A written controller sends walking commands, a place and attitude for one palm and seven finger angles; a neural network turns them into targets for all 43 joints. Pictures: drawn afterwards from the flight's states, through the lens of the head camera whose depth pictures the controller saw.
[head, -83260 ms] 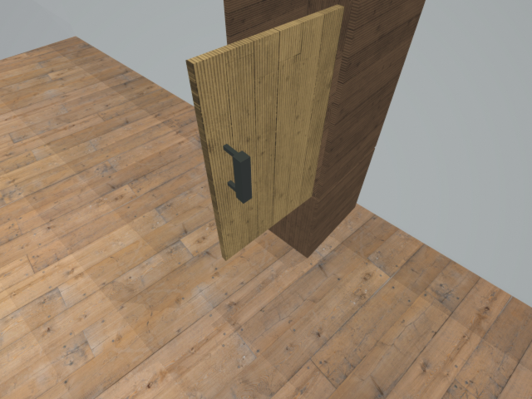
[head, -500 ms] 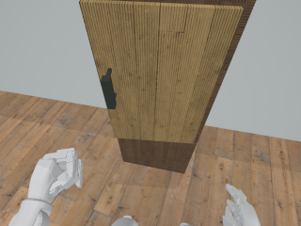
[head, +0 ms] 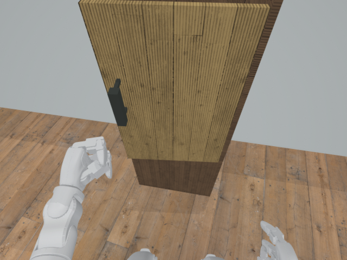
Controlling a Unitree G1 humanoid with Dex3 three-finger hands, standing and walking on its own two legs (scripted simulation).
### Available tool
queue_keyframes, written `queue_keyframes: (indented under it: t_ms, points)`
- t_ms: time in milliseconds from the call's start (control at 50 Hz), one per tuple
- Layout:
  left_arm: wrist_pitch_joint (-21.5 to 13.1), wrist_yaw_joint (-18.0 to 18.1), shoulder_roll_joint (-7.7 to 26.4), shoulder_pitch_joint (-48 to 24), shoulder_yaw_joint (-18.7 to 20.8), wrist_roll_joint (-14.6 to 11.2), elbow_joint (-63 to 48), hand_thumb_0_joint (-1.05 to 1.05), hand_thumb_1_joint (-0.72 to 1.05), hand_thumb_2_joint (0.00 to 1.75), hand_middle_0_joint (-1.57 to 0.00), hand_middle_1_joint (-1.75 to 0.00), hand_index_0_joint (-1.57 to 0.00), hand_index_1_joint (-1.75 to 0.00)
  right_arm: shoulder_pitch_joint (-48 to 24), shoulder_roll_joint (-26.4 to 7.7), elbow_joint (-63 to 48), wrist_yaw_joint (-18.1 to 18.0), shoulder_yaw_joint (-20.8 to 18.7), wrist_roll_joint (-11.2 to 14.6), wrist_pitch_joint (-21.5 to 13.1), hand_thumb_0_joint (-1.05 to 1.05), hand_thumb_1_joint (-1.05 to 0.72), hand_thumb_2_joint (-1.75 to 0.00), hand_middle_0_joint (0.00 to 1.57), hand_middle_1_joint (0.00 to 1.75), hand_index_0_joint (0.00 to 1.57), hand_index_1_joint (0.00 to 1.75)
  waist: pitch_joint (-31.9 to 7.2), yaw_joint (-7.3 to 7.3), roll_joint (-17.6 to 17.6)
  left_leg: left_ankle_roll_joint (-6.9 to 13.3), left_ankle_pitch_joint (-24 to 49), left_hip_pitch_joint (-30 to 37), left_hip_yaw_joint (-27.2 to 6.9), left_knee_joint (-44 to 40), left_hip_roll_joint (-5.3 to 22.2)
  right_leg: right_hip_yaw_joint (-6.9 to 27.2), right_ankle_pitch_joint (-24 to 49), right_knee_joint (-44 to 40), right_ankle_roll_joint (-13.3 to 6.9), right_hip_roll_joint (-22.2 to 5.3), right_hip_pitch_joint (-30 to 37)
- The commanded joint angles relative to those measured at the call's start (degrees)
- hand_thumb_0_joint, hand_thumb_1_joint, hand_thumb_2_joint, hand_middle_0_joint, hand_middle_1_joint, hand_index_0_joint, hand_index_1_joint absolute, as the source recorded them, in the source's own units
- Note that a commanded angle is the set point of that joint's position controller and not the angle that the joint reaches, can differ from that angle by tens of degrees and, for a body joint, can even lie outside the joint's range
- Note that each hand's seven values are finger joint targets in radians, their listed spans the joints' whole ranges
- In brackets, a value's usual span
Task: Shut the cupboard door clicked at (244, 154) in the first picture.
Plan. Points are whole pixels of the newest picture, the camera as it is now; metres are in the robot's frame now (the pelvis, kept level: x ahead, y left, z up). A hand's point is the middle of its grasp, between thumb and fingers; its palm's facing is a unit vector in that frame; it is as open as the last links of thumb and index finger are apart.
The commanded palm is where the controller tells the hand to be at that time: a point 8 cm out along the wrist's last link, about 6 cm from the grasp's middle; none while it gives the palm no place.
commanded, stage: bring the fist close to the handle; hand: left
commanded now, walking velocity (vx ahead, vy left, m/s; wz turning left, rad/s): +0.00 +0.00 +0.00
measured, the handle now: (120, 102) +0.50 +0.17 +0.07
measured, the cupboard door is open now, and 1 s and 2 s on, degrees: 7 7 0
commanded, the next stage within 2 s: push the door shut along its arc in 0.90 s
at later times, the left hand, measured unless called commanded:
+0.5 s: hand (125, 133) +0.39 +0.13 +0.07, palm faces -0.02 -1.00 -0.02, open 3.1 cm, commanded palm +0.37 +0.19 +0.07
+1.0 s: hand (126, 129) +0.40 +0.14 +0.07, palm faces -0.03 -1.00 -0.01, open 3.1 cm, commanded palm +0.38 +0.19 +0.07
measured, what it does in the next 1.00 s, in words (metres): stands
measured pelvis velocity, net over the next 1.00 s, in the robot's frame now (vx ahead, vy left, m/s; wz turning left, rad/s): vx -0.01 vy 0.00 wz -0.02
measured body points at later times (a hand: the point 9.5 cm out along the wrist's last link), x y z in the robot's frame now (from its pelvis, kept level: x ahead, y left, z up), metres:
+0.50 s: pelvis +0.00 -0.01 +0.00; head +0.05 -0.01 +0.45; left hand +0.39 +0.19 +0.08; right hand +0.11 -0.26 -0.11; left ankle +0.03 +0.11 -0.68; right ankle +0.01 -0.11 -0.68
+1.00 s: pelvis -0.01 +0.00 +0.00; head +0.05 -0.01 +0.45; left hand +0.40 +0.19 +0.07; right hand +0.09 -0.26 -0.11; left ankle +0.03 +0.11 -0.68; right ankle +0.01 -0.11 -0.68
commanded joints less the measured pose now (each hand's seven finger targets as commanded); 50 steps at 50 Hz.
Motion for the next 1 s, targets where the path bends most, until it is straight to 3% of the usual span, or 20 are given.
queue_keyframes:
  t_ms: [0,40,60,120,160,220,260,320,340,420,480,560,660,700,800,840,860,920,940,980]
  points:
    - [-4.25,0.83,6.72,-16.57,3.48,0.08,-7.43,0.0,0.9,0.9,-1.3,-1.5,-1.3,-1.5,-2.45,-7.2,-7.28,-0.12,-3.69,0.2,-2.23,0.0,-0.9,-0.9,0.2,0.3,0.2,0.3,-12.19,-0.19,-1.11,0.2,10.07,7.52,-2.39,-8.54,-1.23,3.2,11.89,-8.78,0.19,1.01,5.47]
    - [-5.01,1.05,8.37,-18.27,5.08,0.2,-7.02,0.0,0.9,0.9,-1.3,-1.5,-1.3,-1.5,-2.4,-7.29,-7.0,-0.16,-3.93,0.15,-1.81,0.0,-0.9,-0.9,0.2,0.3,0.2,0.3,-14.69,0.26,-1.35,0.28,11.82,7.71,-1.98,-8.22,-1.27,3.83,14.05,-8.51,0.22,0.83,7.44]
    - [-5.22,0.97,6.48,-19.34,3.26,0.25,-6.62,0.0,0.9,0.9,-1.3,-1.5,-1.3,-1.5,-2.35,-7.03,-7.0,-0.03,-3.76,0.16,-1.67,0.0,-0.9,-0.9,0.2,0.3,0.2,0.3,-14.99,0.09,-0.83,0.26,12.49,8.21,-2.0,-8.37,-1.34,3.56,15.02,-8.2,0.16,0.87,7.47]
    - [-6.01,1.73,7.56,-23.41,3.97,0.66,-3.79,0.0,0.9,0.9,-1.3,-1.5,-1.3,-1.5,-1.67,-7.34,-5.86,-0.02,-3.97,0.16,-1.21,0.0,-0.9,-0.9,0.2,0.3,0.2,0.3,-14.49,-0.4,-1.12,0.29,12.33,8.23,-2.19,-8.28,-1.1,3.53,14.79,-8.23,0.14,1.13,6.52]
    - [-6.35,2.08,5.41,-26.2,1.92,1.19,-2.83,0.0,0.9,0.9,-1.3,-1.5,-1.3,-1.5,-1.58,-7.13,-5.62,0.2,-4.1,0.18,-0.96,0.0,-0.9,-0.9,0.2,0.3,0.2,0.3,-15.8,-0.74,-0.19,0.18,13.25,9.37,-2.19,-8.33,-1.03,3.28,15.99,-7.72,0.12,1.02,6.07]
    - [-6.27,2.85,6.61,-27.8,3.14,1.55,1.13,0.0,0.9,0.9,-1.3,-1.5,-1.3,-1.5,-0.52,-7.6,-4.88,0.34,-4.35,0.18,-0.37,0.0,-0.9,-0.9,0.2,0.3,0.2,0.3,-15.52,-0.78,-2.31,0.21,13.39,8.99,-2.28,-8.3,-0.98,3.22,16.31,-8.05,0.12,1.19,6.19]
    - [-6.4,3.18,4.94,-31.48,1.51,2.07,2.27,0.0,0.9,0.9,-1.3,-1.5,-1.3,-1.5,-0.65,-7.3,-4.55,0.46,-4.38,0.11,0.07,0.0,-0.9,-0.9,0.2,0.3,0.2,0.3,-16.1,-1.41,-1.33,0.28,13.04,9.18,-1.85,-8.0,-1.04,3.58,16.65,-8.15,0.39,0.93,5.59]
    - [-6.55,4.24,8.31,-33.93,4.8,2.61,6.49,0.0,0.9,0.9,-1.3,-1.5,-1.3,-1.5,0.31,-7.65,-4.08,0.51,-4.38,0.0,1.03,0.0,-0.9,-0.9,0.2,0.3,0.2,0.3,-16.29,-1.03,-3.01,0.28,13.29,7.85,-2.01,-8.12,-1.1,3.74,17.04,-8.04,0.26,1.07,6.78]
    - [-6.91,4.29,6.75,-37.18,3.26,2.85,6.76,0.0,0.9,0.9,-1.3,-1.5,-1.3,-1.5,-0.08,-7.25,-3.88,0.6,-4.24,-0.03,1.18,0.0,-0.9,-0.9,0.2,0.3,0.2,0.3,-16.47,-1.65,-2.01,0.32,13.05,8.01,-1.65,-7.92,-1.21,4.08,17.42,-8.1,0.47,0.83,6.36]
    - [-8.18,4.7,9.95,-42.39,6.18,3.05,11.92,0.0,0.9,0.9,-1.3,-1.5,-1.3,-1.5,1.11,-7.47,-2.99,0.55,-4.3,-0.21,2.03,0.0,-0.9,-0.9,0.2,0.3,0.2,0.3,-17.29,-1.67,-2.42,0.47,12.12,6.46,-1.48,-7.63,-1.36,4.82,16.88,-8.38,0.5,0.96,7.38]
    - [-9.25,4.19,8.04,-45.52,4.73,3.14,14.22,0.0,0.9,0.9,-1.3,-1.5,-1.3,-1.5,1.38,-7.18,-2.48,0.86,-4.46,-0.24,2.38,0.0,-0.9,-0.9,0.2,0.3,0.2,0.3,-18.97,-2.19,-0.78,0.37,12.62,7.13,-1.16,-7.11,-1.35,4.92,18.03,-7.99,0.54,0.95,6.56]
    - [-9.27,3.16,8.01,-40.68,5.63,2.81,17.14,0.0,0.9,0.9,-1.3,-1.5,-1.3,-1.5,2.67,-7.5,-2.96,1.51,-4.85,-0.18,3.04,0.0,-0.9,-0.9,0.2,0.3,0.2,0.3,-19.74,-1.01,-2.19,0.29,14.56,7.18,-1.06,-7.69,-1.3,4.44,20.32,-7.93,0.35,1.17,8.15]
    - [-9.61,3.06,9.24,-42.95,6.29,2.53,16.65,0.0,0.9,0.9,-1.3,-1.5,-1.3,-1.5,2.78,-7.62,-3.09,1.43,-4.92,0.0,3.97,0.0,-0.9,-0.9,0.2,0.3,0.2,0.3,-16.88,-2.0,-4.6,0.7,11.57,5.33,-0.64,-8.15,-1.35,5.21,17.59,-9.5,0.86,1.02,7.66]
    - [-10.67,3.4,10.35,-43.78,7.05,2.77,14.97,0.0,0.9,0.9,-1.3,-1.5,-1.3,-1.5,2.26,-7.61,-3.32,1.29,-4.94,-0.04,4.12,0.0,-0.9,-0.9,0.2,0.3,0.2,0.3,-17.53,-1.45,-2.28,0.66,10.72,5.72,-0.52,-8.46,-1.45,5.4,16.14,-9.48,0.59,1.0,7.77]
    - [-12.2,3.53,9.73,-48.86,5.55,3.14,16.74,0.0,0.9,0.9,-1.3,-1.5,-1.3,-1.5,2.26,-7.62,-1.99,0.82,-4.86,-0.12,3.79,0.0,-0.9,-0.9,0.2,0.3,0.2,0.3,-17.03,-3.05,-1.67,0.74,7.95,6.14,-1.11,-7.94,-1.28,5.36,12.52,-9.63,0.68,1.14,4.83]
    - [-12.57,3.51,9.6,-48.95,5.56,3.3,16.48,0.0,0.9,0.9,-1.3,-1.5,-1.3,-1.5,2.47,-7.71,-1.8,0.73,-5.06,-0.12,3.53,0.0,-0.9,-0.9,0.2,0.3,0.2,0.3,-19.75,-2.45,0.32,0.52,9.54,8.15,-1.51,-7.99,-1.28,4.85,13.78,-8.63,0.34,1.29,4.92]
    - [-12.08,3.27,7.39,-48.14,3.97,3.11,17.93,0.0,0.9,0.9,-1.3,-1.5,-1.3,-1.5,2.47,-7.55,-1.87,0.83,-4.96,-0.08,3.46,0.0,-0.9,-0.9,0.2,0.3,0.2,0.3,-18.82,-2.93,-0.65,0.54,9.76,8.43,-1.57,-8.02,-1.2,4.38,14.21,-8.75,0.36,1.42,4.16]
    - [-11.28,3.25,10.13,-46.92,6.42,3.12,20.19,0.0,0.9,0.9,-1.3,-1.5,-1.3,-1.5,3.24,-8.16,-1.91,0.88,-4.98,-0.14,3.68,0.0,-0.9,-0.9,0.2,0.3,0.2,0.3,-18.82,-2.05,-1.93,0.53,10.07,7.1,-1.9,-8.14,-1.27,4.23,14.26,-8.5,0.22,1.56,5.03]
    - [-10.92,3.17,8.15,-47.77,4.75,3.18,20.64,0.0,0.9,0.9,-1.3,-1.5,-1.3,-1.5,2.74,-7.89,-2.0,1.03,-4.81,-0.06,3.71,0.0,-0.9,-0.9,0.2,0.3,0.2,0.3,-18.24,-2.62,-1.38,0.51,9.88,7.24,-1.77,-8.3,-1.29,4.13,14.31,-8.62,0.32,1.4,4.26]
    - [-10.59,3.53,9.86,-48.51,6.45,3.21,21.28,0.0,0.9,0.9,-1.3,-1.5,-1.3,-1.5,3.16,-8.05,-1.82,1.05,-4.93,-0.16,4.0,0.0,-0.9,-0.9,0.2,0.3,0.2,0.3,-18.13,-2.49,-2.16,0.52,10.08,6.9,-1.74,-8.09,-1.16,4.26,14.65,-8.65,0.4,1.42,4.41]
